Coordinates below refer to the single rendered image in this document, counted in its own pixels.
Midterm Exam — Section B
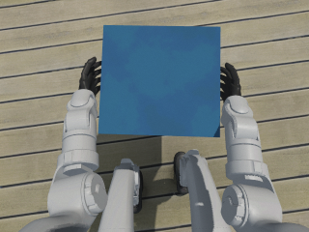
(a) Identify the robot right hand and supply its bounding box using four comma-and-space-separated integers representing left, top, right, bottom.
220, 62, 241, 103

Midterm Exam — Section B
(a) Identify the carton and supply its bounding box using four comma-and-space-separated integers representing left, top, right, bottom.
98, 25, 221, 137

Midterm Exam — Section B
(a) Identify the robot left hand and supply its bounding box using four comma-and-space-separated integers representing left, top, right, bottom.
78, 56, 102, 97

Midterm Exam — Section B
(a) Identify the right robot shin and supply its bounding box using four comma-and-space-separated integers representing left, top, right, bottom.
179, 149, 208, 187

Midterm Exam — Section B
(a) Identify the robot left forearm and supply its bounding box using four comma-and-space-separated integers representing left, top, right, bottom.
47, 89, 99, 212

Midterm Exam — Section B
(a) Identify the right robot upper arm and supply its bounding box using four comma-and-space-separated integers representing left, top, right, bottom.
220, 183, 309, 232

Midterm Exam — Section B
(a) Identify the robot right forearm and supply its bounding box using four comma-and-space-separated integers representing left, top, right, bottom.
220, 95, 283, 218

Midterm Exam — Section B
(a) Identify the left robot shin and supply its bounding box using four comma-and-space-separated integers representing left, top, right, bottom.
113, 158, 139, 205

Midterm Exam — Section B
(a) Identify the robot shin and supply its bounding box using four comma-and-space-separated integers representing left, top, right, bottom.
113, 158, 139, 205
179, 149, 208, 187

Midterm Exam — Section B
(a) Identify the left robot upper arm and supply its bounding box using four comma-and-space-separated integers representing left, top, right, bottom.
18, 171, 108, 232

